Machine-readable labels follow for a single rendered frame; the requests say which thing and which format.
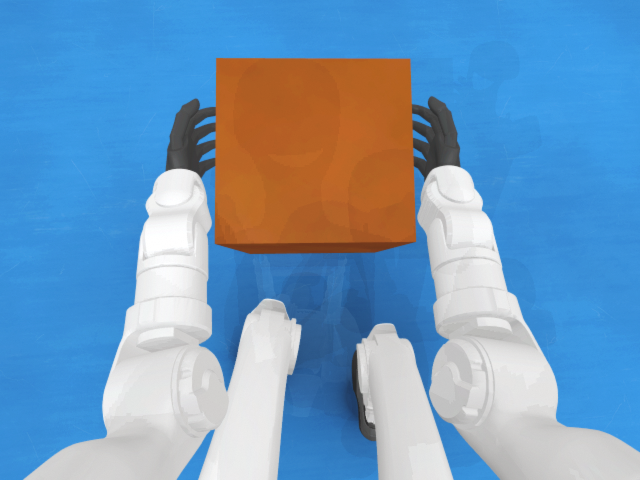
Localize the left robot hand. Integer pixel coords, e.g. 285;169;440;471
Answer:
165;98;216;178

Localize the robot left forearm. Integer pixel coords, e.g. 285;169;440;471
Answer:
102;169;212;427

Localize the robot right forearm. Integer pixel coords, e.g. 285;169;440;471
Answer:
417;165;558;404

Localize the right robot shin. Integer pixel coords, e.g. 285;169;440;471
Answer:
363;323;416;422

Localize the right robot hand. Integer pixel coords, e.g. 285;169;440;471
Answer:
412;96;461;182

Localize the robot right upper arm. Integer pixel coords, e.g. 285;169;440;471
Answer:
429;335;640;480

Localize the robot left upper arm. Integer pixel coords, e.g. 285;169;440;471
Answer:
23;344;229;480

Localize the left robot shin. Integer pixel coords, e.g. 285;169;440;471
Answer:
237;299;290;354

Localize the carton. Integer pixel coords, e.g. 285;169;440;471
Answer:
215;58;416;254

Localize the robot shin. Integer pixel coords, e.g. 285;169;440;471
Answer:
363;323;416;422
237;299;290;354

